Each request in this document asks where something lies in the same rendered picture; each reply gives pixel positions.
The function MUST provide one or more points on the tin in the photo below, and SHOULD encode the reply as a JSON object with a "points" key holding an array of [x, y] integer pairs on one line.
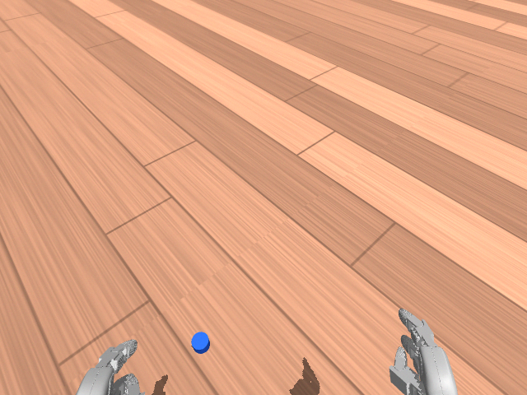
{"points": [[200, 342]]}

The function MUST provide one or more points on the left robot hand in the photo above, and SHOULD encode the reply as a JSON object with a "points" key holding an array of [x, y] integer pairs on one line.
{"points": [[100, 380]]}

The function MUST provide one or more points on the right robot hand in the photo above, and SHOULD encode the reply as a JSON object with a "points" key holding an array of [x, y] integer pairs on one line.
{"points": [[429, 360]]}

